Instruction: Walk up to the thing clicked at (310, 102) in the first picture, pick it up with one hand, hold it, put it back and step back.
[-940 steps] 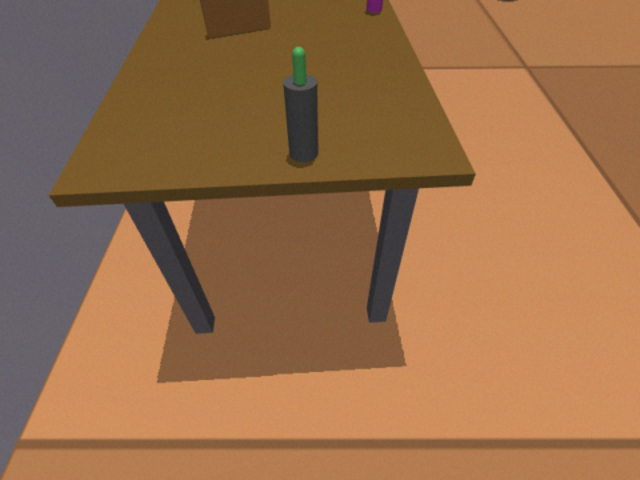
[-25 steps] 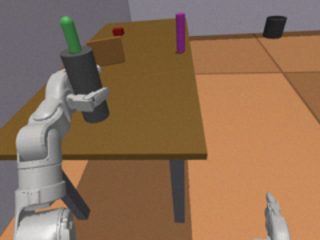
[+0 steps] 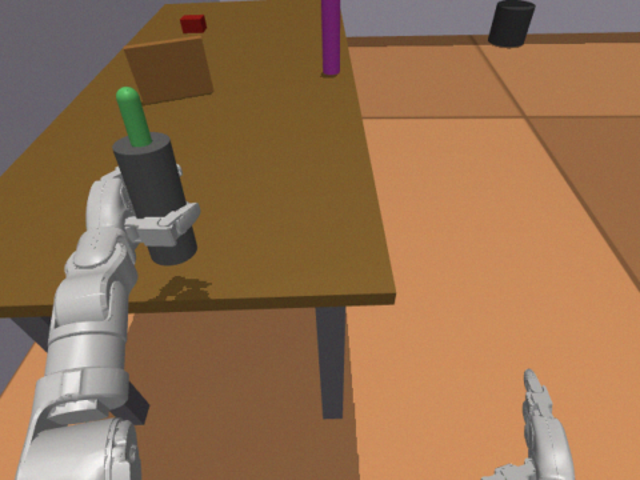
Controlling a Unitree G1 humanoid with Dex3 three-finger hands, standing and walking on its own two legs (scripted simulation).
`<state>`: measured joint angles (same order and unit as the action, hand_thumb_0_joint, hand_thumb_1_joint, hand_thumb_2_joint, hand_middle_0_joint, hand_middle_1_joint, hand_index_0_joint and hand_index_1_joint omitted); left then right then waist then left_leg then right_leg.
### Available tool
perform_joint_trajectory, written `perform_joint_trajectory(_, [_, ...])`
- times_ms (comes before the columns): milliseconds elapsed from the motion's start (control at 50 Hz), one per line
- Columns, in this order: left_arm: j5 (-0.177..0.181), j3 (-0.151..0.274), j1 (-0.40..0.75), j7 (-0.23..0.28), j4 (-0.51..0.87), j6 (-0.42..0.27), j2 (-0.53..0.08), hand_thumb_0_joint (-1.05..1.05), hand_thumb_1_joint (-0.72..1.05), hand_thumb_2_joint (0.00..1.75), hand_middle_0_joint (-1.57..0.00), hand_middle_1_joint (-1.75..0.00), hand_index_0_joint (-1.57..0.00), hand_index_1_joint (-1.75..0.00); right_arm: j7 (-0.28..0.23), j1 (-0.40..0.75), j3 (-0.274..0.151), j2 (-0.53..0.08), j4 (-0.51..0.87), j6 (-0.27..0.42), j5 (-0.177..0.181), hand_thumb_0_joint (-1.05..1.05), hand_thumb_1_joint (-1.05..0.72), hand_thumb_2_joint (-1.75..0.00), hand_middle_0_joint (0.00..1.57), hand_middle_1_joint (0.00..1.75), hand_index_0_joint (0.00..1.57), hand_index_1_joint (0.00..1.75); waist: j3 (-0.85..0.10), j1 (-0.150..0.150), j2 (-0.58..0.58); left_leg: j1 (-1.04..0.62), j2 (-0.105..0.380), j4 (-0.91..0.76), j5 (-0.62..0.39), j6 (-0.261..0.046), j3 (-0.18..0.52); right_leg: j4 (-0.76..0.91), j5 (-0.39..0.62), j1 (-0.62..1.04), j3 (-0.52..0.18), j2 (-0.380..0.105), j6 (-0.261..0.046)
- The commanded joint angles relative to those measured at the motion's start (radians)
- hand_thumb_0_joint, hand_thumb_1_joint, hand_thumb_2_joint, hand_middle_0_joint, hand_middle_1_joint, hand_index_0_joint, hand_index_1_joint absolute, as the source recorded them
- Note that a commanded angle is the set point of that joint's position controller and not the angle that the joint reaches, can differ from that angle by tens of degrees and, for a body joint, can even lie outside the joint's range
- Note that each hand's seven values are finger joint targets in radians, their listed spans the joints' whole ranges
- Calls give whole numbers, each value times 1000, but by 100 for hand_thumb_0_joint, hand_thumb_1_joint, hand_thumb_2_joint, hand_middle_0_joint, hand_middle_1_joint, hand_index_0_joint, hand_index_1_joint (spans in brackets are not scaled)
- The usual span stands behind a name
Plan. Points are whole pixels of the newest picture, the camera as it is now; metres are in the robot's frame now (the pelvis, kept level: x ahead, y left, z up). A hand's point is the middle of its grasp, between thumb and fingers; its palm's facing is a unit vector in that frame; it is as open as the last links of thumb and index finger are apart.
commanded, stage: crouch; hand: left
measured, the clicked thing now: (153, 181) +0.40 +0.20 +0.21
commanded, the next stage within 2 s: lower in 0.54 s
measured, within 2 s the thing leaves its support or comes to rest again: neither
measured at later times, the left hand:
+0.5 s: hand (174, 204) +0.44 +0.20 +0.14, palm faces +0.19 -0.98 +0.00, open 8.7 cm
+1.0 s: hand (182, 225) +0.44 +0.21 +0.10, palm faces +0.19 -0.98 +0.00, open 8.7 cm
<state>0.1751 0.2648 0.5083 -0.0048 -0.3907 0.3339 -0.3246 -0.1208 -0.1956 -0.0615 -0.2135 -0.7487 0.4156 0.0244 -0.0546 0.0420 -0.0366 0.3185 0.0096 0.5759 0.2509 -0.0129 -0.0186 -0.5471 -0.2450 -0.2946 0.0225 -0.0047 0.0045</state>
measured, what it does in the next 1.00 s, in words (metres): stands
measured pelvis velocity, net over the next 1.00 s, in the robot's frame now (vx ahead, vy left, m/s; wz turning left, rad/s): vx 0.02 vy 0.00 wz -0.01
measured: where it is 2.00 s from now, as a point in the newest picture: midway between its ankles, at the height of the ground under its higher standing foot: outside the picture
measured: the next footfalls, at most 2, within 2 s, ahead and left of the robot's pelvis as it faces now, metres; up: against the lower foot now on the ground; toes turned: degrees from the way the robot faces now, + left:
none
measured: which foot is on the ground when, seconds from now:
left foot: down 0.00-1.00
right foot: down 0.00-1.00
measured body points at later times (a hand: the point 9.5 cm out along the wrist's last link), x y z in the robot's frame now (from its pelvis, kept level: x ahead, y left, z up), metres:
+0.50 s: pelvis +0.02 +0.00 +0.00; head +0.02 +0.00 +0.45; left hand +0.42 +0.25 +0.15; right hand +0.17 -0.26 -0.07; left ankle +0.03 +0.11 -0.73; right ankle +0.03 -0.12 -0.73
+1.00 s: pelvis +0.02 +0.00 +0.00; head +0.04 +0.00 +0.45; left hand +0.43 +0.26 +0.10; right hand +0.17 -0.26 -0.08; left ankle +0.03 +0.11 -0.73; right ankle +0.03 -0.12 -0.73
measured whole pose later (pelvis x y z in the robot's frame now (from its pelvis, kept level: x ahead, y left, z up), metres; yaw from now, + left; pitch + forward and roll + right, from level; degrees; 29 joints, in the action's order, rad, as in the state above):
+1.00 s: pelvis +0.02 +0.00 +0.00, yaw -1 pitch +5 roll -1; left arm 0.16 0.30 0.58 -0.04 -0.82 -0.10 -0.36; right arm -0.07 -0.19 -0.03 -0.21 -0.66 0.17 0.03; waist -0.05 0.08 -0.01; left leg 0.41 0.02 0.60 0.27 -0.01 -0.02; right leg -0.56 -0.26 -0.39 0.02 0.00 0.00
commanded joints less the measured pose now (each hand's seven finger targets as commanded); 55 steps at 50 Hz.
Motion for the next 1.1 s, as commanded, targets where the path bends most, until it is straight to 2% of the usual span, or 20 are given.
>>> perform_joint_trajectory(0, [32, 68, 683, -12, 291, -193, -259, 0, 27, 137, -135, -151, -137, -151, 9, 111, -36, -122, 161, 54, 3, 0, 56, -5, 5, 5, 5, 5, -319, 11, -59, -191, -2, -94, -118, -4, 27, 83, 145, 19, 18, 16, -11])
perform_joint_trajectory(140, [31, 83, 698, -18, 197, -269, -287, 0, 29, 137, -137, -152, -139, -152, 30, 93, -29, -129, 187, 25, 8, 0, 57, -4, 5, 5, 5, 5, -331, 3, -63, -212, 8, -108, -142, 1, 36, 86, 159, 15, 22, 20, -15])
perform_joint_trajectory(160, [25, 82, 704, -17, 201, -283, -289, 0, 28, 137, -136, -151, -138, -151, 31, 72, -51, -149, 194, 18, 4, 0, 56, -5, 5, 5, 5, 5, -348, 12, -61, -224, 14, -108, -166, 7, 40, 80, 174, 16, 24, 24, -16])
perform_joint_trajectory(180, [24, 67, 682, -14, 174, -289, -263, 0, 27, 135, -134, -149, -136, -149, 34, 107, -36, -133, 202, 13, 7, 0, 57, -4, 5, 5, 5, 5, -348, -5, -72, -223, 14, -107, -182, 8, 43, 79, 180, 17, 26, 25, -19])
perform_joint_trajectory(260, [31, 106, 704, -11, 167, -336, -301, 0, 27, 136, -134, -150, -136, -149, 34, 115, -48, -150, 224, -12, 8, 0, 56, -5, 5, 5, 5, 5, -368, -9, -31, -209, 2, -98, -202, 0, 25, 90, 202, 60, 18, 20, -15])
perform_joint_trajectory(340, [17, 81, 700, -17, 149, -376, -297, 0, 28, 136, -133, -148, -135, -148, 36, 85, -22, -119, 212, -52, 8, 0, 56, -5, 5, 5, 5, 5, -385, -6, -56, -226, 4, -90, -283, 2, 25, 90, 264, 71, 14, 18, -17])
perform_joint_trajectory(360, [21, 106, 712, -14, 162, -387, -320, 0, 31, 135, -133, -147, -135, -147, 36, 102, -14, -115, 227, -58, 9, 0, 57, -5, 5, 5, 5, 5, -413, -21, -76, -233, -1, -83, -285, 2, 19, 87, 269, 83, 11, 14, -16])
perform_joint_trajectory(480, [27, 85, 699, -35, 123, -420, -309, 0, 30, 134, -132, -145, -134, -145, 36, 63, -25, -127, 204, -101, 7, 0, 56, -5, 5, 5, 5, 5, -416, 19, -81, -260, 4, -78, -330, -2, 17, 94, 314, 73, 10, 15, -15])
perform_joint_trajectory(500, [25, 98, 691, -33, 100, -421, -329, 0, 29, 133, -132, -145, -134, -145, 36, 78, -18, -124, 204, -108, 10, 0, 56, -5, 5, 5, 5, 5, -386, 8, -73, -246, 5, -79, -335, -1, 18, 94, 313, 71, 13, 16, -15])
perform_joint_trajectory(580, [29, 79, 679, -41, 69, -431, -302, 0, 30, 133, -132, -145, -134, -145, 35, 86, -28, -127, 206, -126, 14, 0, 57, -5, 5, 5, 5, 5, -367, 22, -46, -234, 4, -93, -280, -6, 19, 104, 287, 62, 13, 15, -13])
perform_joint_trajectory(660, [37, 102, 706, -45, 56, -452, -336, 0, 27, 132, -133, -146, -135, -146, 36, 54, -24, -123, 173, -147, 14, 0, 56, -5, 5, 5, 5, 5, -363, 30, -69, -241, 2, -85, -306, -7, 15, 104, 307, 51, 10, 12, -13])
perform_joint_trajectory(700, [33, 68, 653, -43, -39, -453, -269, 0, 29, 132, -134, -147, -136, -147, 44, 116, -1, -101, 202, -148, 17, 0, 55, -5, 5, 5, 5, 5, -319, 23, -48, -200, 0, -91, -253, -8, 18, 100, 262, 28, 14, 11, -14])
perform_joint_trajectory(720, [33, 88, 672, -39, -23, -466, -308, 0, 27, 132, -134, -147, -136, -147, 42, 102, -31, -133, 187, -154, 16, 0, 55, -5, 5, 5, 5, 5, -326, 28, -47, -192, 0, -87, -238, -10, 16, 96, 252, 24, 12, 10, -13])
perform_joint_trajectory(760, [28, 89, 674, -39, -37, -486, -307, 0, 25, 131, -133, -146, -135, -146, 47, 104, -8, -102, 197, -162, 16, 0, 55, -5, 5, 5, 5, 5, -342, 26, -45, -173, -4, -74, -221, -13, 15, 88, 243, 15, 10, 8, -10])
perform_joint_trajectory(800, [29, 103, 682, -38, -53, -508, -331, 0, 23, 130, -132, -146, -135, -146, 44, 103, -35, -140, 216, -169, 13, 0, 55, -5, 5, 5, 5, 5, -392, 37, -41, -203, 2, -56, -263, -12, 22, 70, 271, 10, 13, 10, -9])
perform_joint_trajectory(820, [29, 78, 686, -44, -42, -520, -301, 0, 24, 130, -131, -145, -133, -145, 49, 98, -12, -117, 224, -172, 13, 0, 55, -5, 5, 5, 5, 5, -405, 36, -44, -205, 3, -46, -272, -12, 22, 64, 277, 11, 12, 9, -8])
perform_joint_trajectory(900, [29, 128, 730, -41, -19, -572, -376, 0, 24, 130, -133, -147, -135, -147, 46, 122, -27, -138, 252, -183, 9, 0, 53, -5, 5, 5, 5, 5, -451, 26, -52, -169, 2, -25, -252, -11, 27, 34, 257, 13, 11, 9, -9])
perform_joint_trajectory(920, [23, 103, 701, -43, -59, -576, -350, 0, 27, 131, -133, -146, -135, -146, 48, 139, -14, -128, 280, -185, 11, 0, 53, -5, 5, 5, 5, 5, -481, 30, -68, -189, 4, -16, -269, -9, 29, 29, 263, 1, 11, 9, -12])
perform_joint_trajectory(1060, [20, 116, 728, -41, -71, -640, -377, 0, 30, 133, -135, -148, -137, -148, 49, 103, -44, -158, 286, -205, 5, 0, 53, -5, 5, 5, 5, 5, -459, 51, -99, -143, 13, 24, -217, -3, 35, -10, 203, -84, 13, 15, -18])
perform_joint_trajectory(1080, [21, 104, 714, -43, -114, -646, -356, 0, 29, 134, -135, -149, -137, -149, 52, 73, -26, -133, 254, -210, 5, 0, 53, -5, 5, 5, 5, 5, -422, 53, -109, -128, 15, 33, -209, -1, 36, -16, 186, -117, 15, 16, -19])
